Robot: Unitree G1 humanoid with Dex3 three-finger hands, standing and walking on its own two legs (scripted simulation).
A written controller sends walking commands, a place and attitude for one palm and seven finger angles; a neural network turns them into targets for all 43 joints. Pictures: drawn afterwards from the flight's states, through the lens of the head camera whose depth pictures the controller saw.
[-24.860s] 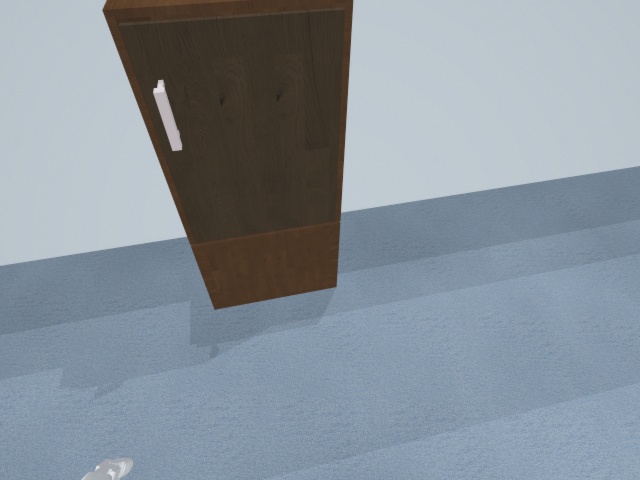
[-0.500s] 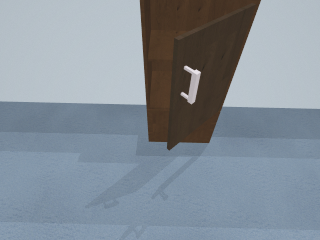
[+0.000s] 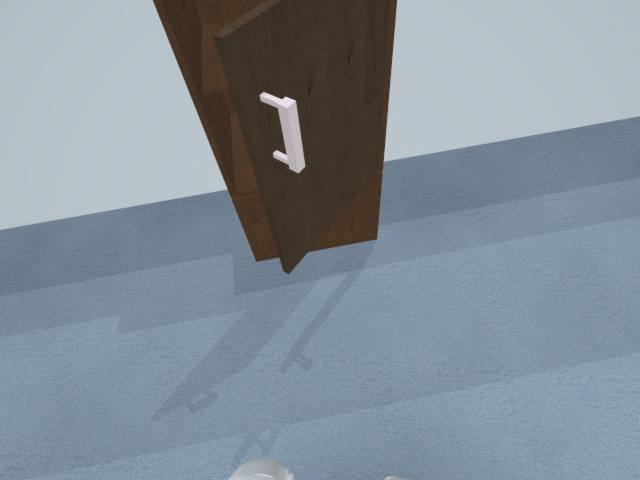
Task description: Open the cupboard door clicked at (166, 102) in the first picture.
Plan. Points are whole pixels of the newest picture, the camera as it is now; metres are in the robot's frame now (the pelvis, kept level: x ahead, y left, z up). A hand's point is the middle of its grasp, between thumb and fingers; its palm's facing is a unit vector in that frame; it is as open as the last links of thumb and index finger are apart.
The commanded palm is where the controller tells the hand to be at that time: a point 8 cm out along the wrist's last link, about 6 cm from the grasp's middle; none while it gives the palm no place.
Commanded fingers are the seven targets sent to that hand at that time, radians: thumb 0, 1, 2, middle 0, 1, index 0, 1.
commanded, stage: walk to a spot facing it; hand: left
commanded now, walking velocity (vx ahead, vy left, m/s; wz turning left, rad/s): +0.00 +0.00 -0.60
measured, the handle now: (282, 133) +0.60 +0.11 +0.06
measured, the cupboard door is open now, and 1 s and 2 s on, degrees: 44 44 44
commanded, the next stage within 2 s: none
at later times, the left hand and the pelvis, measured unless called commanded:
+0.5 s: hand out of the picture +0.11 +0.22 -0.16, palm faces -0.17 -0.96 -0.24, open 7.4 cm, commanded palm none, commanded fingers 0.00 0.90 0.90 -0.20 -0.30 -0.20 -0.30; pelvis +0.04 +0.03 +0.01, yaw -16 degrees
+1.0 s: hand (265, 358) +0.30 +0.13 -0.15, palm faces -0.61 -0.75 -0.24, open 7.4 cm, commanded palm none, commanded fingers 0.00 0.90 0.90 -0.20 -0.30 -0.20 -0.30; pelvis +0.07 +0.05 +0.01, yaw -37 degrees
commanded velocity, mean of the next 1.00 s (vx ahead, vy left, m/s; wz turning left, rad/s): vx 0.00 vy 0.00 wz -0.60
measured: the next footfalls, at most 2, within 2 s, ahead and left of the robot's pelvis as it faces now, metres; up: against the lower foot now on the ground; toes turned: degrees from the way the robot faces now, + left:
left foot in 0.56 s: +0.12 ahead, +0.15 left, +0.00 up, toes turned -20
right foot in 1.04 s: +0.04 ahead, -0.07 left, +0.00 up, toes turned -43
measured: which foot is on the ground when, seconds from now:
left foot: up 0.00-0.54, down 0.56-1.00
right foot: down 0.00-0.56, up 0.58-1.00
